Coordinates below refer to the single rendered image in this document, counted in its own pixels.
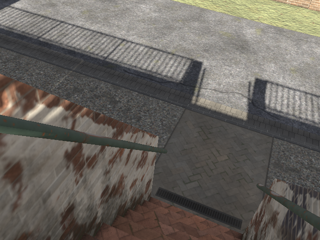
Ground stairs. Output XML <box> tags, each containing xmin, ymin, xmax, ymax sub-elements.
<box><xmin>80</xmin><ymin>197</ymin><xmax>243</xmax><ymax>240</ymax></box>

